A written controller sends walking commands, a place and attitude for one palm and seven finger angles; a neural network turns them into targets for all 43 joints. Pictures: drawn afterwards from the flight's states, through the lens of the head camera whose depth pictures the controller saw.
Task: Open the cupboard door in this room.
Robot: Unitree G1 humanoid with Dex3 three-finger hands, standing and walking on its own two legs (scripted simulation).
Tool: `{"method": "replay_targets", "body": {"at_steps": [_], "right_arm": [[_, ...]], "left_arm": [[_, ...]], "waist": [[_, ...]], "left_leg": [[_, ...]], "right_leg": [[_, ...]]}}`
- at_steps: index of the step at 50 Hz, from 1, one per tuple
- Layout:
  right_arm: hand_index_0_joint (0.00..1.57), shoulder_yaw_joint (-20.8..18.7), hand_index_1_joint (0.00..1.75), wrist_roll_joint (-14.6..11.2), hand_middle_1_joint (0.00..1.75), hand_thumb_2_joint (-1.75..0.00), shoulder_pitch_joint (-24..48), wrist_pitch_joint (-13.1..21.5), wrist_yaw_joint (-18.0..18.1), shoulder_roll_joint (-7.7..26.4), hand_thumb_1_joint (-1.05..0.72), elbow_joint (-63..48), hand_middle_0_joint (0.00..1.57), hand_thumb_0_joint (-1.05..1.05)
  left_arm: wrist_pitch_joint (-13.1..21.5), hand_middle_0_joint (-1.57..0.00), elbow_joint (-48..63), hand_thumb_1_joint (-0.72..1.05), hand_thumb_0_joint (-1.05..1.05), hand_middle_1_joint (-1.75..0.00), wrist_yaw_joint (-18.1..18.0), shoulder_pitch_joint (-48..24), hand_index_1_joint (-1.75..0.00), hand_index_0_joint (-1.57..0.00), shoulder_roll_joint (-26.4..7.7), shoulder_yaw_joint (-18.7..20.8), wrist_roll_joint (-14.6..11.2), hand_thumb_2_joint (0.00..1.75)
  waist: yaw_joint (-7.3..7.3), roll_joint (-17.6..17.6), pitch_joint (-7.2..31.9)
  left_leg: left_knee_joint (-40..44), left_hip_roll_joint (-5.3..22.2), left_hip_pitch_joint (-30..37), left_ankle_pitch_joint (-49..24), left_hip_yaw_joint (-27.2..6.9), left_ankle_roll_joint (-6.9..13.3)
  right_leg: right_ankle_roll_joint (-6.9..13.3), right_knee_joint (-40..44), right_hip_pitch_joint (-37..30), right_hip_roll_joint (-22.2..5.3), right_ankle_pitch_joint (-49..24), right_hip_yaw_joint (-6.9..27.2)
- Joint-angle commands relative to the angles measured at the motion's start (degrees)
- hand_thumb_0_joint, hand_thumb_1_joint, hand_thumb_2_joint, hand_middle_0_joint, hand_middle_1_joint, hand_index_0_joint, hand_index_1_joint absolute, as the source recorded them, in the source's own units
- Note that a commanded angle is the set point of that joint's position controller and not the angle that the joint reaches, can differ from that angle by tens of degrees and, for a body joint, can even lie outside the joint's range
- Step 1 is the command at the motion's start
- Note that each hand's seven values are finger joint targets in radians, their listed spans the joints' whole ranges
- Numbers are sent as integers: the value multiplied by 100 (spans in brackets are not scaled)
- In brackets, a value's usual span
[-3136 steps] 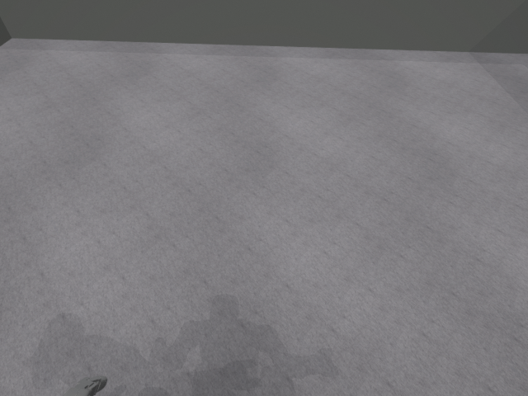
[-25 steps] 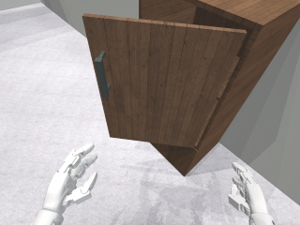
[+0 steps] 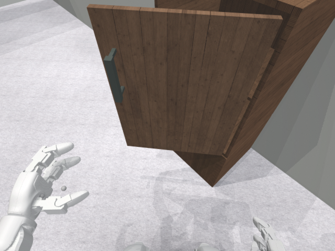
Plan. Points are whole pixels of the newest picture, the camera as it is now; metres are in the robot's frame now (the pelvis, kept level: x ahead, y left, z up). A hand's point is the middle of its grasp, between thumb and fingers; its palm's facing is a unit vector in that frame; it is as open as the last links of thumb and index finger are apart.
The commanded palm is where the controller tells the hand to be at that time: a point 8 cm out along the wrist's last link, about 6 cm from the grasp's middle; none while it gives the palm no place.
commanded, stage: raise the hand with hooked fingers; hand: left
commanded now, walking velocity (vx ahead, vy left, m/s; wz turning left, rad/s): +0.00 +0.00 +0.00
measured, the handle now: (116, 76) +0.54 +0.17 +0.10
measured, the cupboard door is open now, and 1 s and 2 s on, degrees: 41 41 41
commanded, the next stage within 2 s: move the hooked fingers beside the handle in 1.22 s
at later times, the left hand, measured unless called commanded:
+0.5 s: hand (36, 165) +0.27 +0.28 +0.10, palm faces -0.03 -1.00 -0.05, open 13.8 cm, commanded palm +0.25 +0.33 +0.11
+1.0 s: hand (33, 145) +0.30 +0.28 +0.12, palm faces -0.04 -1.00 -0.04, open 14.0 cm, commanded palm +0.27 +0.33 +0.12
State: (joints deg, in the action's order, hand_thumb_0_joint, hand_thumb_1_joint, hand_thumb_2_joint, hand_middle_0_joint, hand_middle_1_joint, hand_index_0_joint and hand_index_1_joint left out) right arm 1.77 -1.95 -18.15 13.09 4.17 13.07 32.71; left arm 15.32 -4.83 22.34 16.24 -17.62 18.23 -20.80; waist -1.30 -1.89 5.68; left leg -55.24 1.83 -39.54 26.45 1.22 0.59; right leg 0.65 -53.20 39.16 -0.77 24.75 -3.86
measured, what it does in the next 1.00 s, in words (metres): stands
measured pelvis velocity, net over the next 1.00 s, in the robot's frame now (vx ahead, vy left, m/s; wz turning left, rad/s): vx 0.01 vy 0.01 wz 0.00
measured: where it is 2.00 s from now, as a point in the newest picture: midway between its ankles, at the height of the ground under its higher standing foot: outside the picture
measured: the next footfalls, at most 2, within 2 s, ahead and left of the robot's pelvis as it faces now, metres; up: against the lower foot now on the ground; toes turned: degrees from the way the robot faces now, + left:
none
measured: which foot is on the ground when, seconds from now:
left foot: down 0.00-1.00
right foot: down 0.00-1.00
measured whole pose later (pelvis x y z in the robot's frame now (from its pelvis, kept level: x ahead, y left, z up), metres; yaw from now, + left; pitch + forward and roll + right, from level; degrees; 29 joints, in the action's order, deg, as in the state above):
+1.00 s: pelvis +0.01 +0.01 +0.03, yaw +0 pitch +7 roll -1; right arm 2.5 -2.4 -17.2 13.0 5.2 17.3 33.4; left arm 10.7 -23.0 33.1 -3.8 -25.4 25.9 -20.8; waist -0.4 -1.5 3.5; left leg -44.2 0.9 -28.1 22.7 1.7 1.5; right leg -0.3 -41.4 27.4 -1.1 20.5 -3.4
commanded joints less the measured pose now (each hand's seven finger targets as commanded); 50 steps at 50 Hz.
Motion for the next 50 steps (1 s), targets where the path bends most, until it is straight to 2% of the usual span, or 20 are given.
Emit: {"method": "replay_targets", "body": {"at_steps": [1, 4, 7, 9, 10, 13, 14, 18, 22, 24, 25, 27, 29, 30, 33, 34, 38, 42, 45, 50], "right_arm": [[20, -386, 30, -39, 30, -90, 560, 495, 9, 921, -90, -858, 20, 0], [20, -379, 30, -92, 30, -90, 500, 585, 61, 1049, -90, -866, 20, 0], [20, -388, 30, -109, 30, -90, 466, 633, 129, 1103, -90, -857, 20, 0], [20, -376, 30, -85, 30, -90, 463, 640, 154, 1128, -90, -831, 20, 0], [20, -350, 30, -81, 30, -90, 477, 627, 153, 1082, -90, -850, 20, 0], [20, -309, 30, -90, 30, -90, 526, 619, 127, 1033, -90, -818, 20, 0], [20, -294, 30, -79, 30, -90, 515, 595, 117, 1058, -90, -820, 20, 0], [20, -280, 30, -138, 30, -90, 489, 488, 116, 1104, -90, -824, 20, 0], [20, -251, 30, -146, 30, -90, 516, 427, 161, 1154, -90, -896, 20, 0], [20, -227, 30, -126, 30, -90, 535, 421, 187, 1160, -90, -872, 20, 0], [20, -217, 30, -111, 30, -90, 540, 420, 193, 1130, -90, -865, 20, 0], [20, -203, 30, -87, 30, -90, 520, 437, 211, 1108, -90, -847, 20, 0], [20, -189, 30, -68, 30, -90, 506, 439, 216, 1116, -90, -770, 20, 0], [20, -185, 30, -75, 30, -90, 488, 423, 218, 1100, -90, -747, 20, 0], [20, -181, 30, -117, 30, -90, 499, 369, 250, 1139, -90, -683, 20, 0], [20, -177, 30, -116, 30, -90, 472, 347, 249, 1175, -90, -667, 20, 0], [20, -205, 30, -138, 30, -90, 451, 318, 237, 1197, -90, -754, 20, 0], [20, -253, 30, -106, 30, -90, 417, 343, 139, 1202, -90, -824, 20, 0], [20, -260, 30, -72, 30, -90, 395, 343, 114, 1196, -90, -784, 20, 0], [20, -253, 30, -87, 30, -90, 394, 301, 158, 1182, -90, -743, 20, 0]], "left_arm": [[727, -27, 812, -15, 0, -98, 43, -684, -98, -27, -875, 262, 72, 45], [616, -28, 717, -22, 0, -102, 367, -1005, -102, -28, -958, 59, 87, 42], [497, -29, 916, -29, 0, -107, 498, -1203, -107, -29, -1477, 501, 13, 39], [485, -29, 1040, -34, 0, -110, 439, -1395, -110, -29, -1850, 909, -92, 37], [506, -29, 1113, -36, 0, -111, 404, -1428, -111, -29, -1743, 901, -144, 36], [500, -29, 938, -43, 0, -115, 268, -1440, -115, -29, -1535, 867, -220, 33], [447, -30, 826, -45, 0, -117, 273, -1552, -117, -30, -1649, 939, -204, 32], [-10, -30, 98, -50, 0, -120, 508, -1707, -120, -30, -1458, 623, -55, 30], [-333, -30, -54, -50, 0, -120, 797, -2300, -120, -30, -1747, 729, -39, 30], [-268, -30, 82, -50, 0, -120, 829, -2726, -120, -30, -2015, 923, -87, 30], [-198, -30, 209, -50, 0, -120, 832, -2908, -120, -30, -2117, 1044, -114, 30], [-43, -30, 294, -50, 0, -120, 802, -3083, -120, -30, -2242, 1174, -124, 30], [30, -30, 135, -50, 0, -120, 795, -3135, -120, -30, -2363, 1292, -131, 30], [15, -30, -19, -50, 0, -120, 819, -3127, -120, -30, -2339, 1296, -131, 30], [-213, -30, -715, -50, 0, -120, 982, -3189, -120, -30, -2227, 1189, -136, 30], [-312, -30, -937, -50, 0, -120, 1060, -3234, -120, -30, -2331, 1226, -112, 30], [-511, -30, -1097, -50, 0, -120, 1274, -3345, -120, -30, -2281, 1074, -103, 30], [-316, -30, -680, -50, 0, -120, 1247, -3192, -120, -30, -2390, 1223, -160, 30], [-138, -30, -567, -50, 0, -120, 1110, -3209, -120, -30, -2572, 1484, -211, 30], [-89, -30, -757, -50, 0, -120, 1004, -3356, -120, -30, -2504, 1429, -150, 30]], "waist": [[24, 51, 677], [-59, -128, 731], [76, -285, 1254], [177, -291, 1300], [188, -285, 1348], [193, -480, 993], [234, -578, 906], [81, -346, 578], [101, -225, 782], [115, -223, 838], [134, -386, 1065], [147, -393, 1240], [180, -477, 1195], [157, -485, 1210], [115, -352, 797], [132, -257, 730], [142, -252, 977], [216, -214, 1269], [241, -300, 1226], [168, -328, 941]], "left_leg": [[828, -174, 426, -1127, -253, 55], [926, -177, 635, -928, -290, 88], [1056, -163, 1003, -1211, -325, 93], [1108, -146, 1147, -1470, -380, 59], [1169, -143, 1245, -1602, -379, 50], [1304, -123, 1372, -1699, -398, -12], [1310, -130, 1365, -1806, -391, -22], [1443, -114, 1304, -1627, -357, -9], [1517, -131, 1452, -1750, -361, 16], [1530, -136, 1597, -1827, -393, 10], [1560, -134, 1776, -1953, -403, -3], [1595, -114, 1979, -2132, -461, -34], [1598, -116, 2036, -2270, -453, -51], [1635, -110, 2073, -2286, -443, -52], [1729, -117, 1849, -2037, -419, -32], [1736, -130, 1773, -1963, -395, -5], [1777, -155, 1891, -2116, -398, 17], [1725, -146, 2053, -2493, -379, 22], [1724, -158, 2028, -2479, -316, 21], [1796, -169, 1844, -2013, -255, 48]], "right_leg": [[23, 845, -588, 129, -662, 175], [43, 969, -563, 127, -455, 190], [47, 990, -911, 111, -763, 153], [88, 943, -1100, 161, -1006, 87], [83, 937, -1160, 175, -1140, 39], [90, 979, -1068, 194, -1228, -49], [128, 986, -1139, 213, -1339, -39], [74, 1166, -1035, 191, -1308, -56], [74, 1281, -1244, 190, -1478, -21], [106, 1309, -1330, 217, -1501, -8], [110, 1320, -1396, 219, -1573, -5], [117, 1307, -1431, 224, -1621, -31], [139, 1339, -1472, 237, -1714, -10], [124, 1366, -1469, 227, -1728, -20], [108, 1475, -1381, 193, -1601, -33], [119, 1529, -1428, 195, -1592, -4], [100, 1559, -1509, 155, -1709, -8], [102, 1524, -1646, 177, -1987, 13], [122, 1540, -1699, 190, -2034, 55], [111, 1624, -1624, 160, -1709, 97]]}}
